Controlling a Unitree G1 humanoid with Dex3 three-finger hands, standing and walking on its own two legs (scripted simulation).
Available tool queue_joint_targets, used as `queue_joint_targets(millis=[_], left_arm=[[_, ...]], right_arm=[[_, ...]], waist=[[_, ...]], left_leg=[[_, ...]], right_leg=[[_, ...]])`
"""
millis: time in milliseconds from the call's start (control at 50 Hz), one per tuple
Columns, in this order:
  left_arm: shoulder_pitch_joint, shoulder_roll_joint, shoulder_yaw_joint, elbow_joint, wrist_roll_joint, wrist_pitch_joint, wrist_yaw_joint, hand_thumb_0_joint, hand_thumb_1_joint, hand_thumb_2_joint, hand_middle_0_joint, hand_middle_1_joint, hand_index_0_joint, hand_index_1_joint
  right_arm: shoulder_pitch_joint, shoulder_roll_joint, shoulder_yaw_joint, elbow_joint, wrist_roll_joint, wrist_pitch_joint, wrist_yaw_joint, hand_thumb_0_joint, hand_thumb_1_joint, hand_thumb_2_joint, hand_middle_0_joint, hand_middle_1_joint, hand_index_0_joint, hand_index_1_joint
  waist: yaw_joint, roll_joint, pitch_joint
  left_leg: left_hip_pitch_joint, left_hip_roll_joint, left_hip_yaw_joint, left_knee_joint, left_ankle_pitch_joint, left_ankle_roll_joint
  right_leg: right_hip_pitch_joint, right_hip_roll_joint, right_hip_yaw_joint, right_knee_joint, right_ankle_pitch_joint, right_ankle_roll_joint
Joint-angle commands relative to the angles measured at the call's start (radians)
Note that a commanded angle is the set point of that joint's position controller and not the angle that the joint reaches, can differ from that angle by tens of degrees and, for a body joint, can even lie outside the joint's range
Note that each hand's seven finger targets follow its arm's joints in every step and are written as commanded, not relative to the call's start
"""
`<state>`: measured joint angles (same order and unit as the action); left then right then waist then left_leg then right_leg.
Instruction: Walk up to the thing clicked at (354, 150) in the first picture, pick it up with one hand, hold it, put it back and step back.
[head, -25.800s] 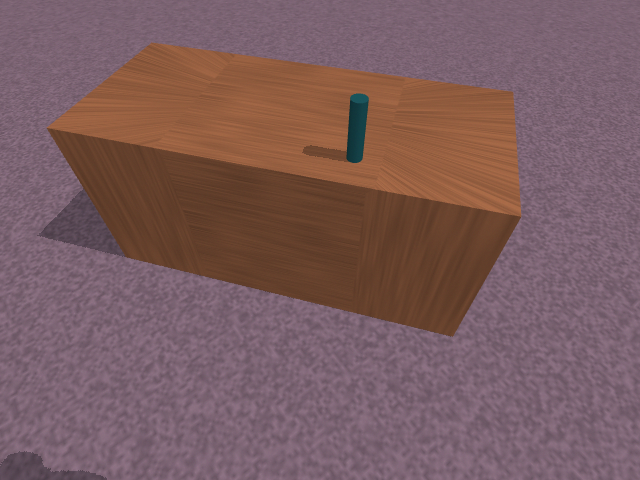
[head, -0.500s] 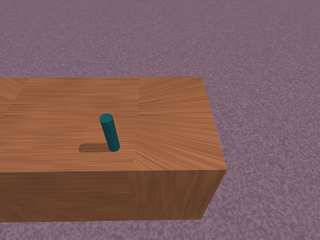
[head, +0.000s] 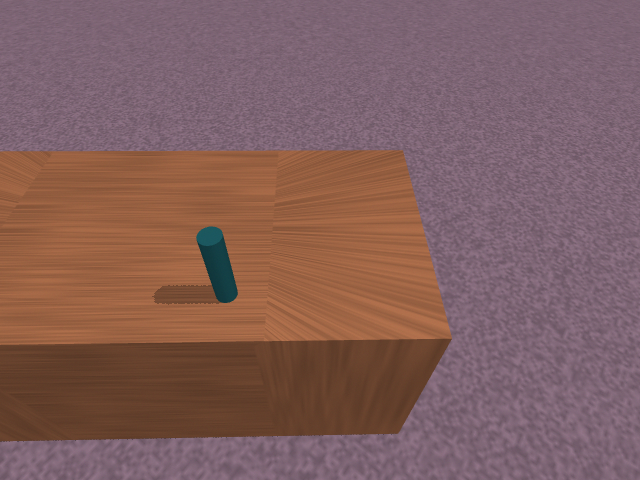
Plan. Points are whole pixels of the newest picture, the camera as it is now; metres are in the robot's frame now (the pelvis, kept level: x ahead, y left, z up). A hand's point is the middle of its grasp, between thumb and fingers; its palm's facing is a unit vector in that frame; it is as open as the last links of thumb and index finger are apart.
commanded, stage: stand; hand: left
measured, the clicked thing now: (219, 267) +0.48 +0.19 -0.09
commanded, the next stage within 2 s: step back in 1.70 s
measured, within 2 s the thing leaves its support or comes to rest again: neither
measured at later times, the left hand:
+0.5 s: hand out of the picture +0.07 +0.25 -0.16, palm faces -0.02 -0.94 -0.33, open 7.4 cm
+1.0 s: hand out of the picture +0.08 +0.25 -0.16, palm faces -0.02 -0.94 -0.34, open 7.4 cm
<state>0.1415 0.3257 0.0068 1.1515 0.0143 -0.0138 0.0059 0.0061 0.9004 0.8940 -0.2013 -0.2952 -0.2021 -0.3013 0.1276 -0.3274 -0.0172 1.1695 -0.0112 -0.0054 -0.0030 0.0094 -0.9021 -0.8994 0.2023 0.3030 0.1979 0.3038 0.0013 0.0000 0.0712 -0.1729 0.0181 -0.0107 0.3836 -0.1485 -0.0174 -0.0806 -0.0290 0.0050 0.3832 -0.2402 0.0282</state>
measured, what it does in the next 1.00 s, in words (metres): stands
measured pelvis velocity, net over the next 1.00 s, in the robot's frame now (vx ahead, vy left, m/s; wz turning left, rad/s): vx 0.01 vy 0.00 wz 0.00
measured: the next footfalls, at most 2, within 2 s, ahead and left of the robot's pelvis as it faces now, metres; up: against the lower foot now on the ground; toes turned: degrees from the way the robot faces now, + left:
none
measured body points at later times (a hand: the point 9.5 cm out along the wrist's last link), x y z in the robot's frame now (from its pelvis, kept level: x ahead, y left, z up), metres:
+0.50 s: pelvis +0.01 +0.00 +0.00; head +0.02 +0.00 +0.45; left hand +0.07 +0.30 -0.14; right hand +0.08 -0.30 -0.13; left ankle +0.04 +0.13 -0.74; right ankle -0.02 -0.14 -0.74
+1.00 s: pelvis +0.01 +0.00 +0.00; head +0.02 +0.01 +0.45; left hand +0.08 +0.30 -0.13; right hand +0.08 -0.29 -0.13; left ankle +0.04 +0.13 -0.74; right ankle -0.02 -0.14 -0.74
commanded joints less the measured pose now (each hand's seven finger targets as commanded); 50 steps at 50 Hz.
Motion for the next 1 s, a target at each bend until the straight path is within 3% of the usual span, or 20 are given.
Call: queue_joint_targets(millis=[0,40,120,160,260,340,480,580,660,680,800,860,900,960,980], left_arm=[[-0.021,0.203,0.033,-0.045,-0.001,-0.018,0.016,0.000,0.899,0.900,-0.200,-0.300,-0.200,-0.300],[-0.022,0.206,0.033,-0.044,0.001,-0.017,0.017,0.000,0.899,0.900,-0.200,-0.300,-0.200,-0.300],[-0.027,0.212,0.035,-0.045,0.002,-0.017,0.017,0.000,0.899,0.900,-0.200,-0.300,-0.200,-0.300],[-0.031,0.211,0.036,-0.043,-0.001,-0.017,0.015,0.000,0.899,0.900,-0.200,-0.300,-0.200,-0.300],[-0.036,0.211,0.035,-0.046,0.000,-0.020,0.016,0.000,0.899,0.900,-0.200,-0.300,-0.200,-0.300],[-0.035,0.212,0.034,-0.049,0.001,-0.019,0.015,0.000,0.899,0.900,-0.200,-0.300,-0.200,-0.300],[-0.033,0.217,0.036,-0.052,0.000,-0.021,0.014,0.000,0.899,0.900,-0.200,-0.300,-0.200,-0.300],[-0.032,0.216,0.034,-0.056,-0.003,-0.021,0.014,0.000,0.899,0.900,-0.200,-0.300,-0.200,-0.300],[-0.034,0.218,0.037,-0.062,0.001,-0.019,0.014,0.000,0.899,0.900,-0.200,-0.300,-0.200,-0.300],[-0.039,0.219,0.038,-0.059,-0.002,-0.017,0.013,0.000,0.899,0.900,-0.200,-0.300,-0.200,-0.300],[-0.035,0.216,0.036,-0.065,-0.001,-0.019,0.012,0.000,0.899,0.900,-0.200,-0.300,-0.200,-0.300],[-0.035,0.222,0.037,-0.067,-0.001,-0.018,0.012,0.000,0.899,0.900,-0.200,-0.300,-0.200,-0.300],[-0.040,0.223,0.038,-0.074,-0.001,-0.019,0.012,0.000,0.899,0.900,-0.200,-0.300,-0.200,-0.300],[-0.042,0.227,0.037,-0.073,-0.001,-0.018,0.011,0.000,0.899,0.900,-0.200,-0.300,-0.200,-0.300],[-0.035,0.216,0.034,-0.072,0.000,-0.016,0.010,0.000,0.899,0.900,-0.200,-0.300,-0.200,-0.300]], right_arm=[[-0.034,-0.200,-0.028,-0.053,-0.003,-0.024,-0.011,0.000,-0.900,-0.900,0.200,0.300,0.200,0.300],[-0.035,-0.212,-0.032,-0.054,-0.002,-0.023,-0.012,0.000,-0.900,-0.900,0.200,0.300,0.200,0.300],[-0.044,-0.208,-0.032,-0.055,-0.001,-0.024,-0.012,0.000,-0.900,-0.900,0.200,0.300,0.200,0.300],[-0.034,-0.208,-0.031,-0.050,-0.002,-0.024,-0.011,0.000,-0.900,-0.900,0.200,0.300,0.200,0.300],[-0.047,-0.214,-0.033,-0.054,0.000,-0.025,-0.012,0.000,-0.900,-0.900,0.200,0.300,0.200,0.300],[-0.058,-0.219,-0.036,-0.056,-0.001,-0.021,-0.010,0.000,-0.900,-0.900,0.200,0.300,0.200,0.300],[-0.055,-0.217,-0.031,-0.054,0.001,-0.023,-0.009,0.000,-0.900,-0.900,0.200,0.300,0.200,0.300],[-0.055,-0.218,-0.029,-0.053,0.002,-0.024,-0.009,0.000,-0.900,-0.900,0.200,0.300,0.200,0.300],[-0.065,-0.221,-0.030,-0.059,0.002,-0.024,-0.011,0.000,-0.900,-0.900,0.200,0.300,0.200,0.300],[-0.056,-0.219,-0.028,-0.057,0.002,-0.023,-0.011,0.000,-0.900,-0.900,0.200,0.300,0.200,0.300],[-0.057,-0.223,-0.028,-0.062,0.002,-0.024,-0.009,0.000,-0.900,-0.900,0.200,0.300,0.200,0.300],[-0.056,-0.218,-0.026,-0.061,0.002,-0.025,-0.009,0.000,-0.900,-0.900,0.200,0.300,0.200,0.300],[-0.061,-0.224,-0.029,-0.066,0.002,-0.024,-0.009,0.000,-0.900,-0.900,0.200,0.300,0.200,0.300],[-0.048,-0.220,-0.027,-0.060,0.003,-0.023,-0.008,0.000,-0.900,-0.900,0.200,0.300,0.200,0.300],[-0.053,-0.227,-0.029,-0.061,0.003,-0.022,-0.007,0.000,-0.900,-0.900,0.200,0.300,0.200,0.300]], waist=[[0.000,0.003,-0.045],[-0.003,0.008,-0.042],[0.001,-0.002,-0.066],[-0.004,0.003,-0.054],[-0.004,-0.018,-0.080],[-0.007,-0.004,-0.074],[-0.007,0.000,-0.084],[-0.007,0.000,-0.096],[-0.006,0.011,-0.103],[-0.010,0.009,-0.092],[-0.007,-0.004,-0.083],[-0.009,0.000,-0.072],[-0.006,-0.011,-0.097],[-0.014,-0.013,-0.071],[-0.014,0.002,-0.055]], left_leg=[[0.043,0.096,-0.092,-0.075,0.063,0.037],[0.048,0.097,-0.093,-0.077,0.037,0.039],[0.067,0.102,-0.092,-0.075,0.091,0.038],[0.051,0.099,-0.089,-0.089,0.031,0.037],[0.086,0.107,-0.084,-0.066,0.136,0.041],[0.079,0.100,-0.082,-0.077,0.071,0.038],[0.082,0.104,-0.081,-0.079,0.103,0.038],[0.096,0.108,-0.076,-0.064,0.199,0.037],[0.096,0.108,-0.079,-0.068,0.187,0.037],[0.080,0.104,-0.078,-0.078,0.133,0.037],[0.082,0.108,-0.081,-0.072,0.167,0.038],[0.077,0.105,-0.086,-0.085,0.133,0.033],[0.085,0.109,-0.083,-0.071,0.188,0.036],[0.068,0.105,-0.088,-0.090,0.120,0.032],[0.055,0.100,-0.088,-0.100,0.052,0.030]], right_leg=[[-0.060,-0.086,0.068,-0.089,0.075,-0.040],[-0.069,-0.086,0.071,-0.097,0.063,-0.038],[-0.054,-0.089,0.066,-0.095,0.098,-0.036],[-0.058,-0.088,0.069,-0.099,0.066,-0.037],[-0.045,-0.096,0.069,-0.099,0.142,-0.034],[-0.056,-0.091,0.063,-0.118,0.090,-0.032],[-0.044,-0.097,0.066,-0.115,0.128,-0.033],[-0.024,-0.099,0.061,-0.103,0.194,-0.033],[-0.025,-0.097,0.054,-0.103,0.188,-0.030],[-0.023,-0.097,0.060,-0.108,0.150,-0.031],[-0.023,-0.103,0.058,-0.112,0.173,-0.032],[-0.032,-0.101,0.057,-0.116,0.140,-0.034],[-0.015,-0.103,0.053,-0.111,0.182,-0.033],[-0.028,-0.100,0.055,-0.121,0.121,-0.035],[-0.048,-0.095,0.053,-0.132,0.072,-0.034]])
